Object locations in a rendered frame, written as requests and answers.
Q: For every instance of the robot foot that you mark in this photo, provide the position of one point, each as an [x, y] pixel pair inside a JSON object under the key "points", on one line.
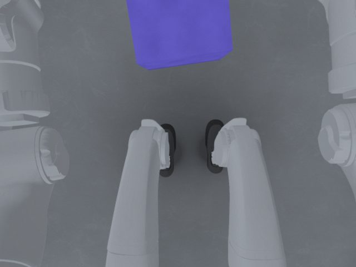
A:
{"points": [[172, 144], [212, 130]]}

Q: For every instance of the robot right foot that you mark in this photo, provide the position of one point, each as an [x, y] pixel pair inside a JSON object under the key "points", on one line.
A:
{"points": [[212, 130]]}

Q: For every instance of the robot left foot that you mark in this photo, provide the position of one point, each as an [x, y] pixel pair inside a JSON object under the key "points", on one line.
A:
{"points": [[172, 144]]}

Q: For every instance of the carton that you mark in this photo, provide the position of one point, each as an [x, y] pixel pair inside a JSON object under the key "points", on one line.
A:
{"points": [[169, 33]]}

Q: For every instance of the right robot upper arm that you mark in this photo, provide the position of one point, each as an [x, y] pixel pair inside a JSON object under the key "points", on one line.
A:
{"points": [[337, 139]]}

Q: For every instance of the left robot upper arm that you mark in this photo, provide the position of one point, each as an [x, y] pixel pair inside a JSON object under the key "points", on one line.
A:
{"points": [[31, 161]]}

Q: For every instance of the right robot forearm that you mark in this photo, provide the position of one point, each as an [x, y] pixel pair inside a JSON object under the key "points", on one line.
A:
{"points": [[341, 18]]}

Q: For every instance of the left robot forearm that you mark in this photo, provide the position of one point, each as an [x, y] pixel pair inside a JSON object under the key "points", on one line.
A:
{"points": [[22, 101]]}

